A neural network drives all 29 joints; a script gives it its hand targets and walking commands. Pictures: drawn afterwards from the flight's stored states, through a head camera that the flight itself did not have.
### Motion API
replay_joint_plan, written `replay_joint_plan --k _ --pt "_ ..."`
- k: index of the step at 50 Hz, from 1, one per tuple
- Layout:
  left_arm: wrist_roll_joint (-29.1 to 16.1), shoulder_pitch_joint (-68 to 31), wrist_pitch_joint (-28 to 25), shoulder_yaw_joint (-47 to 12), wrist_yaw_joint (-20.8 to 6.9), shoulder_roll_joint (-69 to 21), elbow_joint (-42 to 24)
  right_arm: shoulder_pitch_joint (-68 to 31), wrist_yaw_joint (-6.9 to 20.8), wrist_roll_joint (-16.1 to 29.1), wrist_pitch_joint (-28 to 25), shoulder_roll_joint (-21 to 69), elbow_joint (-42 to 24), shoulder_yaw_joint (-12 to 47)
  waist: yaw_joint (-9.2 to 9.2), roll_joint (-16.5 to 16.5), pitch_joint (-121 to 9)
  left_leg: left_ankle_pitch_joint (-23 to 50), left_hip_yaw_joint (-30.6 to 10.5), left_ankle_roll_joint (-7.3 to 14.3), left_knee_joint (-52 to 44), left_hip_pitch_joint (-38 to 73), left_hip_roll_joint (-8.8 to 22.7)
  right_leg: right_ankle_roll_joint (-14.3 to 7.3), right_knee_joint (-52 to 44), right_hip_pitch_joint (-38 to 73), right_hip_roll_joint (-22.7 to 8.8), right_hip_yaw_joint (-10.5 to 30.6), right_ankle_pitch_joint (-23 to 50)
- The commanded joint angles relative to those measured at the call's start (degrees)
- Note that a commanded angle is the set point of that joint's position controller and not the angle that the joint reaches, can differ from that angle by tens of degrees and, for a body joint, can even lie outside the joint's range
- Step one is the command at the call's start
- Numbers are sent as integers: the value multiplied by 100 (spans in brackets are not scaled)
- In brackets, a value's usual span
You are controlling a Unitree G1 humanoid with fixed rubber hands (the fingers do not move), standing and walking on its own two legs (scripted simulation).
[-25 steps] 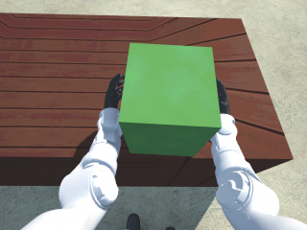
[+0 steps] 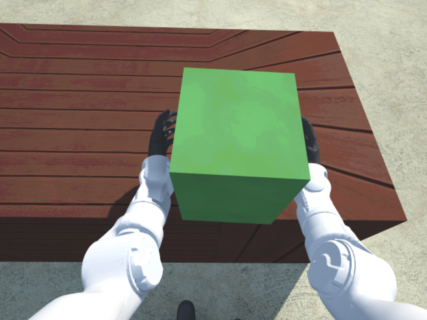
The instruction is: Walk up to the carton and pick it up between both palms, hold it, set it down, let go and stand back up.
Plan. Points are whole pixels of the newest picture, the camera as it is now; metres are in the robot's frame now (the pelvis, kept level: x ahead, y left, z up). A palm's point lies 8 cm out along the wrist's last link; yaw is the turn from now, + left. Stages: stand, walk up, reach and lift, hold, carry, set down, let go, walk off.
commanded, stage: reach and lift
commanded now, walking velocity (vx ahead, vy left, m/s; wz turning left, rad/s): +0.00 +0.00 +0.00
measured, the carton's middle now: (232, 154) +0.42 +0.00 +0.01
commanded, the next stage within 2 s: none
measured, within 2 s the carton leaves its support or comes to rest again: leaves its support in 0.28 s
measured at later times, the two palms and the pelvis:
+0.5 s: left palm (146, 149) +0.39 +0.16 +0.06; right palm (309, 153) +0.40 -0.13 +0.07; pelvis -0.01 +0.00 -0.01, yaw +2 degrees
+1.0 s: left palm (123, 142) +0.36 +0.18 +0.13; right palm (317, 141) +0.37 -0.11 +0.14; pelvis -0.03 +0.01 +0.01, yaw +2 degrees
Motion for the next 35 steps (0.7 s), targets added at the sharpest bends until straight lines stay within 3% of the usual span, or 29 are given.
replay_joint_plan --k 1,4,10,14,15,19,22,23,24,29,30,35 --pt "191 -3481 -215 -1642 -667 -3252 -91 -3818 921 -385 -537 3091 -86 2180 66 169 -4715 1582 218 -234 425 2567 137 323 556 2065 -235 -412 3447" --pt "-4 -3635 -278 -1869 -675 -3275 -194 -3709 853 -154 -456 3258 -97 2454 -17 167 -4753 1716 172 -258 516 2654 142 331 635 2090 -202 -403 3698" --pt "-476 -3791 -325 -2321 -707 -3450 -94 -3960 786 383 -241 3598 -456 3161 53 280 -4924 1521 73 -239 683 2444 68 385 837 2172 -190 -326 3748" --pt "-846 -4255 -338 -2665 -698 -3544 -475 -4090 693 879 96 3882 -742 3569 -42 251 -4905 1107 -62 -192 813 2374 -2 421 972 2108 -156 -181 3392" --pt "-1021 -4504 -357 -2846 -686 -3613 -661 -4057 673 955 199 3960 -761 3626 -133 350 -5041 1170 -46 -234 869 2450 -6 406 1019 1991 -150 -187 3374" --pt "-1391 -4854 -211 -3233 -668 -3722 -1101 -4116 583 1429 674 4160 -1032 4007 -219 419 -5038 1069 -155 -289 1142 2682 -46 424 1111 1790 -79 -161 2868" --pt "-1467 -5004 83 -3192 -702 -3747 -1032 -4475 544 1727 1065 4221 -1202 4126 -161 258 -4381 502 -203 -166 1030 2477 -111 414 1096 1820 -111 -99 2251" --pt "-1523 -5186 181 -3213 -701 -3751 -1111 -4506 533 1791 1217 4243 -1141 4109 -274 237 -4294 253 -239 -162 989 2509 -117 398 1066 1762 -130 -89 2003" --pt "-1523 -5210 274 -3124 -709 -3688 -1086 -4632 520 1894 1336 4226 -1239 4075 -187 178 -4189 213 -231 -117 949 2509 -121 392 1019 1780 -138 -48 1868" --pt "-1541 -5267 856 -2922 -716 -3677 -1206 -4940 539 2288 1880 4008 -1247 3990 -207 170 -3565 156 -300 -155 777 2934 -113 314 776 1805 -172 -40 1461" --pt "-1467 -5209 992 -2751 -748 -3634 -1240 -4948 533 2384 1986 4044 -1282 3956 -132 64 -3446 199 -281 -120 741 3002 -121 313 715 1868 -186 -26 1442" --pt "-1079 -5014 1654 -2176 -813 -3464 -1679 -4993 635 2417 2357 3678 -1290 3440 -40 194 -2875 489 -209 -192 371 3687 -78 266 310 2121 -188 -65 1260"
